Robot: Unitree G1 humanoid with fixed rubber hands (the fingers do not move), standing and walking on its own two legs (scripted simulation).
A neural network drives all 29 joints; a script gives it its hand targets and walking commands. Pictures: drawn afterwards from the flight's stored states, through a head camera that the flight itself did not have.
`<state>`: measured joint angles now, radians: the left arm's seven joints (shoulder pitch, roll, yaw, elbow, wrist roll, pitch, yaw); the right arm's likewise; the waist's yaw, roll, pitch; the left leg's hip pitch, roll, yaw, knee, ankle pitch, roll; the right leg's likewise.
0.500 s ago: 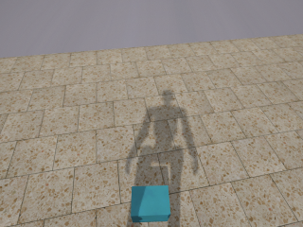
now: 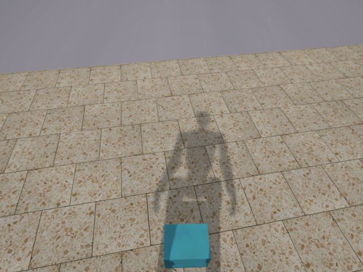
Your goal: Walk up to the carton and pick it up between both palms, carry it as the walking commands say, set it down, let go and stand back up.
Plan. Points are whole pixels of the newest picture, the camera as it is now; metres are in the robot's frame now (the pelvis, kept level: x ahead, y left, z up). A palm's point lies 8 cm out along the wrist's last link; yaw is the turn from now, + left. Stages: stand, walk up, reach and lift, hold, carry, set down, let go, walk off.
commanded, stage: stand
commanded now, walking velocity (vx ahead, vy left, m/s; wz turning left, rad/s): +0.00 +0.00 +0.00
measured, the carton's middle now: (186, 246) +0.35 -0.02 -0.68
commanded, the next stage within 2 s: reach and lift in 0.70 s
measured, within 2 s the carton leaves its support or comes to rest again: neither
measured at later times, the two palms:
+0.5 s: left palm out of the picture -0.03 +0.23 -0.15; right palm out of the picture -0.01 -0.21 -0.15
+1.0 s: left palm out of the picture +0.14 +0.23 -0.14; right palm out of the picture +0.16 -0.20 -0.14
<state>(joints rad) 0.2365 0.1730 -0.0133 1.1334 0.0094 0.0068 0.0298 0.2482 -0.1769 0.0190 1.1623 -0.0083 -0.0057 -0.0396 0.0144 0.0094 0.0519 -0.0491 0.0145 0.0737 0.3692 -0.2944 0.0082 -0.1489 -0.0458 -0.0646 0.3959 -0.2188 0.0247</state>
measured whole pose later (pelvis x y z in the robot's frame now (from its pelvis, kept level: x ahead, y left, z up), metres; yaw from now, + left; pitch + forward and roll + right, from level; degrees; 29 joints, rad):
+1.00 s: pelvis -0.03 +0.01 -0.02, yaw +3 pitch +14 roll -1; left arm -0.10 0.19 -0.02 0.71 -0.07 0.60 0.03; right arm -0.10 -0.20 0.01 0.68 0.07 0.60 -0.04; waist -0.02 0.04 -0.08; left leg -0.55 0.00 0.01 0.66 -0.35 0.03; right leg -0.60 -0.04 -0.03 0.61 -0.25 0.02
